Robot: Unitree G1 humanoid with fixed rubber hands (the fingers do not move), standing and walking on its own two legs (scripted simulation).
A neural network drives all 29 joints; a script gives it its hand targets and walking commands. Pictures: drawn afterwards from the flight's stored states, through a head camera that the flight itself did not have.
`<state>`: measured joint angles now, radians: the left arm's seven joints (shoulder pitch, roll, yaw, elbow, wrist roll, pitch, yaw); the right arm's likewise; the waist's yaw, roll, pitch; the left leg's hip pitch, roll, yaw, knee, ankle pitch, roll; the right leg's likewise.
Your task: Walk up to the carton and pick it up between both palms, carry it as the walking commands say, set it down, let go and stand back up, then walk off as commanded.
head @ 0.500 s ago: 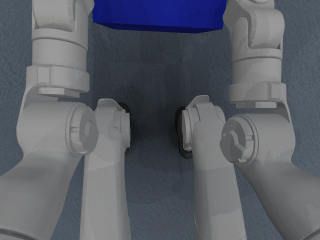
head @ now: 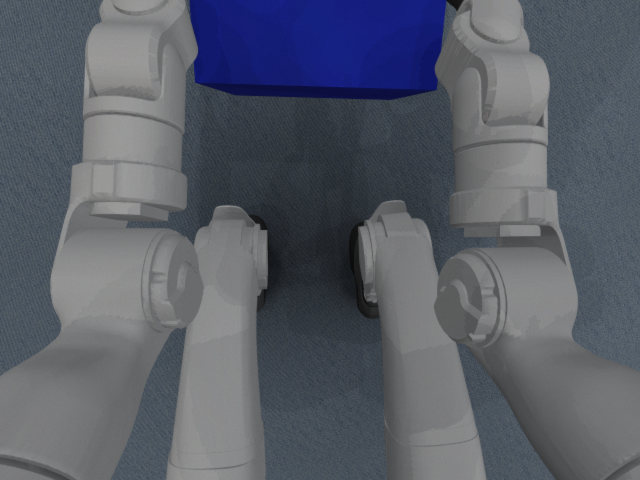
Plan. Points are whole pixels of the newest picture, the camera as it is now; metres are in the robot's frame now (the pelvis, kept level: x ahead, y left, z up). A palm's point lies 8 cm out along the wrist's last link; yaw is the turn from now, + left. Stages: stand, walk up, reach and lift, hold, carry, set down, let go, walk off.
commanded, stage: reach and lift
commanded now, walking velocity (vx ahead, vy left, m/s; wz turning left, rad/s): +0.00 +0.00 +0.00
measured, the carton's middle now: out of the picture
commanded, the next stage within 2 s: none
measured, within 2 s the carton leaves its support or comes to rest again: neither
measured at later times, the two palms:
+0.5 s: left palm out of the picture +0.53 +0.13 -0.01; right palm out of the picture +0.51 -0.15 -0.01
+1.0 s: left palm out of the picture +0.51 +0.13 +0.06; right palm out of the picture +0.48 -0.15 +0.06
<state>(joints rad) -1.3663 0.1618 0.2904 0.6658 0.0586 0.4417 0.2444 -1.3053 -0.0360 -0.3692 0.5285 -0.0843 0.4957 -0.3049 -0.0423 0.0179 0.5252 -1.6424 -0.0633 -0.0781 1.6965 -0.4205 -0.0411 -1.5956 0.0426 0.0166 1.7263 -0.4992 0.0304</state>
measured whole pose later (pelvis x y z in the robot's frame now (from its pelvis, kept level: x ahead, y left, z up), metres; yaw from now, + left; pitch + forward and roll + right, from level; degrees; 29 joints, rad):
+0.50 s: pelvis +0.00 +0.00 +0.06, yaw +1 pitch +16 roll -2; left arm -1.25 0.11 0.29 0.63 0.08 0.44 0.25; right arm -1.20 0.00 -0.38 0.51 -0.12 0.48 -0.28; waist -0.05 0.03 0.52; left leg -1.40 -0.07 -0.09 1.51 -0.39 -0.03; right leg -1.35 0.03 0.01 1.53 -0.47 0.03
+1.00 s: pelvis +0.01 +0.00 +0.11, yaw +1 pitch +10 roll -1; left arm -1.13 0.09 0.30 0.62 0.10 0.43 0.22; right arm -1.08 0.06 -0.37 0.48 -0.13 0.48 -0.30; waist -0.05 0.02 0.51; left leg -1.13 -0.05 -0.09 1.29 -0.34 -0.04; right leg -1.09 0.04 0.03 1.32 -0.41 0.02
